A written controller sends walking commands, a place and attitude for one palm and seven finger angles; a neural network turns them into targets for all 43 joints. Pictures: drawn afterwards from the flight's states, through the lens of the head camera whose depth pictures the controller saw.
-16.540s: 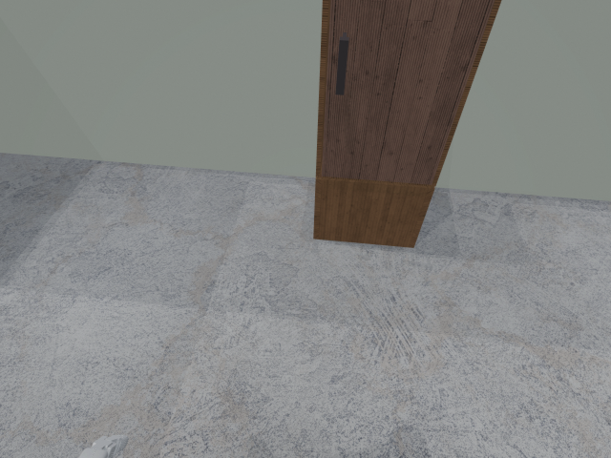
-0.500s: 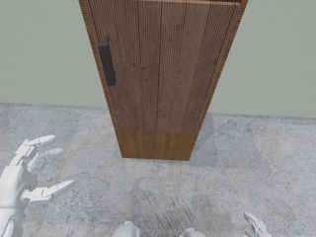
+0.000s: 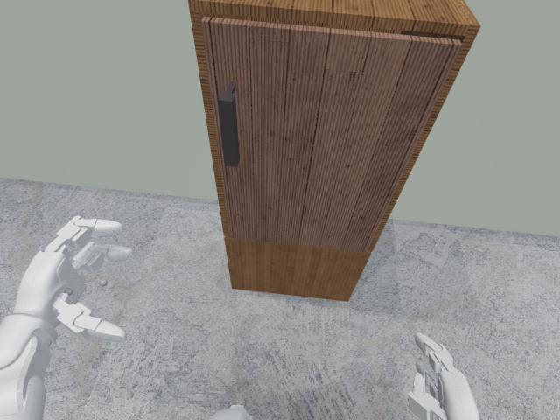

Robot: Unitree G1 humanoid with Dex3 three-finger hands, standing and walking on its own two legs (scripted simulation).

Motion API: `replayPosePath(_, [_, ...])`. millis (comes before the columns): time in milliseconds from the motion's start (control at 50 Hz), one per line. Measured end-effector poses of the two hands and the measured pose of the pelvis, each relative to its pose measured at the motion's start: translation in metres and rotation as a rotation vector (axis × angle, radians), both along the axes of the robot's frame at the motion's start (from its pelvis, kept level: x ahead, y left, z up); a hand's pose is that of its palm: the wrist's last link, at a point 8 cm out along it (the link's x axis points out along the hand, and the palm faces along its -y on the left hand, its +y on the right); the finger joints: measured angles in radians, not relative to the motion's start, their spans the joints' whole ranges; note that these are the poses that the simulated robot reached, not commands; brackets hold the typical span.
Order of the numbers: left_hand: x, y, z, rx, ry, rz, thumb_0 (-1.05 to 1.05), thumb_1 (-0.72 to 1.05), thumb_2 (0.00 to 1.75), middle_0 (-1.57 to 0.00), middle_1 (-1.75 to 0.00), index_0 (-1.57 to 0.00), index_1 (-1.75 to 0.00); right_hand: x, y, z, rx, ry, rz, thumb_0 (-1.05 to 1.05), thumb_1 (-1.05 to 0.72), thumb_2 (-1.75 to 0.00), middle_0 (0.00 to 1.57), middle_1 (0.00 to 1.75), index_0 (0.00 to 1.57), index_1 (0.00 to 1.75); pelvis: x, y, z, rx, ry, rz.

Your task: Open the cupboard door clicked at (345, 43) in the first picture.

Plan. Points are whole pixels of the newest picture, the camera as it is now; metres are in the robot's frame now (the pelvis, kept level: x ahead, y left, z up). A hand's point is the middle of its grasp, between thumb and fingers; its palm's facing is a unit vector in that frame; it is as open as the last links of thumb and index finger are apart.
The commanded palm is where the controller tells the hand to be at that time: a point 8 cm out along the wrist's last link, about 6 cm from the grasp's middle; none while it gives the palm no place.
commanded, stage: raise the hand with hooked fingers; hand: left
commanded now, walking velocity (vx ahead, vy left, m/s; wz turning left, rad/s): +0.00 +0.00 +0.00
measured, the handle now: (232, 125) +0.59 +0.14 +0.08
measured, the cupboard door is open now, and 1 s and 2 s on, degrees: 0 0 0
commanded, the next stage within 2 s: move the hooked fingers beside the handle in 0.70 s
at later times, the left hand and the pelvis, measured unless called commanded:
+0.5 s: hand (109, 252) +0.30 +0.25 +0.09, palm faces +0.00 -1.00 -0.02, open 14.0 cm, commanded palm +0.27 +0.30 +0.10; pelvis +0.00 -0.02 +0.01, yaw -1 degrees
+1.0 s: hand (127, 246) +0.31 +0.23 +0.09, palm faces -0.01 -1.00 -0.02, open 14.0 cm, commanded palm +0.29 +0.28 +0.09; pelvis +0.00 -0.03 +0.01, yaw +0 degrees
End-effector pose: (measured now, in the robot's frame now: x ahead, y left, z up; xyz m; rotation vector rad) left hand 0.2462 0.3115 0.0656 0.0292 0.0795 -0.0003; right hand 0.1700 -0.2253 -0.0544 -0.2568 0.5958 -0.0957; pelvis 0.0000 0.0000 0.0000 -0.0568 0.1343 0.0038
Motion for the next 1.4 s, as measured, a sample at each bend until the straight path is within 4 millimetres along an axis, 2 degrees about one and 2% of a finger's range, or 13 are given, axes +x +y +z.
replayPosePath(140, [0.016,0.008,0.026,0.023,-0.104,0.008,-0.01,-0.49,0.31,-0.3,-1.19,-0.3,-1.2,-0.013,-0.008,-0.002,-0.021,0.057,-0.019,0.01,-0.9,-0.89,0.21,0.3,0.21,0.31,0.003,-0.002,0.005,0.003,-0.011,-0.004])
replayPosePath(220, [0.028,0.015,0.035,0.011,-0.098,0.005,-0.01,-0.5,0.3,-0.3,-1.2,-0.3,-1.2,-0.022,-0.018,-0.004,-0.029,0.089,-0.047,0.01,-0.9,-0.89,0.21,0.3,0.21,0.31,0.004,-0.004,0.007,0.005,-0.015,-0.002])
replayPosePath(320, [0.036,0.009,0.033,-0.001,-0.041,-0.026,-0.01,-0.5,0.3,-0.3,-1.2,-0.3,-1.2,-0.032,-0.031,-0.003,-0.031,0.103,-0.083,0.01,-0.91,-0.89,0.21,0.3,0.21,0.3,0.005,-0.006,0.01,0.011,-0.012,-0.011])
replayPosePath(500, [0.029,-0.006,0.026,-0.013,-0.072,0.0,-0.01,-0.5,0.3,-0.3,-1.2,-0.3,-1.2,-0.04,-0.045,-0.002,-0.039,0.114,-0.093,0.01,-0.91,-0.89,0.2,0.3,0.2,0.3,0.002,-0.016,0.01,0.021,-0.016,-0.018])
replayPosePath(680, [0.023,-0.017,0.028,0.004,-0.063,-0.013,-0.02,-0.5,0.3,-0.3,-1.2,-0.3,-1.2,-0.037,-0.049,-0.005,-0.018,0.1,-0.092,0.01,-0.91,-0.89,0.2,0.3,0.2,0.3,-0.001,-0.025,0.01,0.023,-0.024,-0.014])
replayPosePath(900, [0.026,-0.02,0.026,-0.012,-0.054,-0.003,-0.02,-0.5,0.3,-0.3,-1.2,-0.3,-1.2,-0.032,-0.053,-0.007,-0.013,0.088,-0.081,0.01,-0.91,-0.89,0.21,0.3,0.21,0.3,-0.002,-0.031,0.009,0.027,-0.021,-0.012])
replayPosePath(980, [0.036,-0.025,0.027,-0.013,-0.073,-0.011,-0.02,-0.5,0.3,-0.3,-1.2,-0.3,-1.2,-0.034,-0.055,-0.009,-0.024,0.102,-0.084,0.01,-0.91,-0.89,0.21,0.3,0.21,0.3,-0.004,-0.031,0.008,0.027,-0.018,-0.009])
replayPosePath(1080, [0.06,-0.028,0.026,-0.025,-0.077,-0.021,-0.02,-0.5,0.3,-0.3,-1.2,-0.3,-1.2,-0.042,-0.058,-0.012,-0.037,0.134,-0.101,0.01,-0.91,-0.89,0.2,0.3,0.21,0.3,-0.005,-0.031,0.007,0.027,-0.009,-0.009])
replayPosePath(1180, [0.084,-0.027,0.025,-0.02,-0.052,-0.028,-0.02,-0.5,0.3,-0.3,-1.2,-0.3,-1.2,-0.056,-0.061,-0.016,-0.041,0.182,-0.132,0.01,-0.91,-0.89,0.2,0.3,0.21,0.3,-0.004,-0.029,0.006,0.027,0.008,-0.018])
replayPosePath(1300, [0.103,-0.03,0.03,-0.028,-0.081,-0.042,-0.02,-0.5,0.3,-0.3,-1.2,-0.3,-1.2,-0.074,-0.06,-0.022,-0.037,0.251,-0.166,0.01,-0.91,-0.89,0.2,0.3,0.2,0.3,0.001,-0.024,0.006,0.029,0.026,-0.031])
replayPosePath(1400, [0.116,-0.026,0.021,-0.039,-0.042,-0.028,-0.01,-0.5,0.3,-0.3,-1.2,-0.3,-1.2,-0.086,-0.059,-0.026,-0.039,0.307,-0.185,0.01,-0.91,-0.89,0.2,0.3,0.2,0.3,0.003,-0.021,0.005,0.027,0.041,-0.034])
